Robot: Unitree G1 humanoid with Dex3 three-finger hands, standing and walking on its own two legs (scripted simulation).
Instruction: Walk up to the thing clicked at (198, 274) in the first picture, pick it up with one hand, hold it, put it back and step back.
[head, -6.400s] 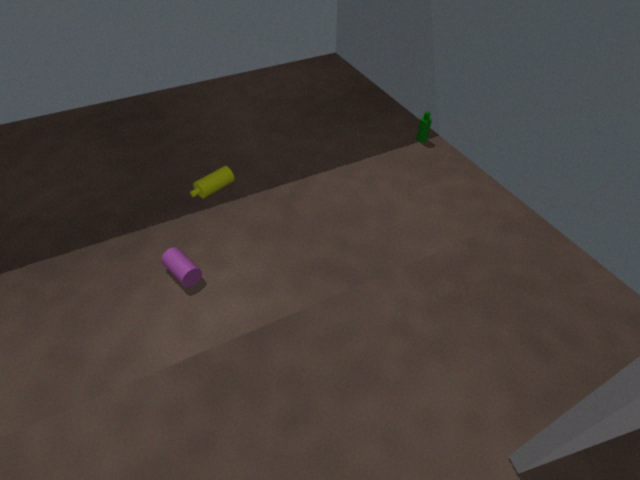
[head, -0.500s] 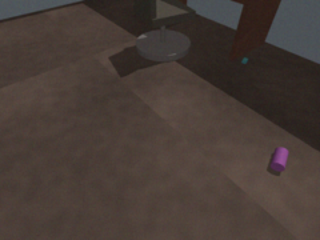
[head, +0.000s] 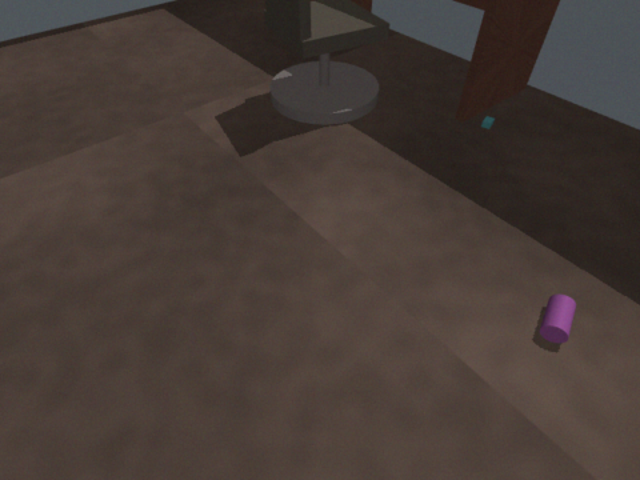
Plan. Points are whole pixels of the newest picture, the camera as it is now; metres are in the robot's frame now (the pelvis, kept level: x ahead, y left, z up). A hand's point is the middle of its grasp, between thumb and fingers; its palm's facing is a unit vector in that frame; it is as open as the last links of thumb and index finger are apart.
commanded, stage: stand
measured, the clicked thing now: (558, 318) +0.77 -0.83 -0.74
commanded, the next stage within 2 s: walk up in 0.06 s
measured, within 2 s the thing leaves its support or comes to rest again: neither
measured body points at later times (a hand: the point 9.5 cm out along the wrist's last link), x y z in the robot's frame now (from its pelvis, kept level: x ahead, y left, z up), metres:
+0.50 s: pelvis -0.03 +0.08 -0.01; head +0.02 +0.10 +0.44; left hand +0.16 +0.36 -0.14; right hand -0.05 -0.25 -0.10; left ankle +0.01 +0.16 -0.75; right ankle -0.08 -0.07 -0.67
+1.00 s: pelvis -0.03 +0.03 -0.01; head -0.02 -0.02 +0.44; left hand +0.24 +0.20 -0.10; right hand -0.18 -0.25 -0.15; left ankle +0.08 +0.15 -0.68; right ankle -0.09 -0.04 -0.75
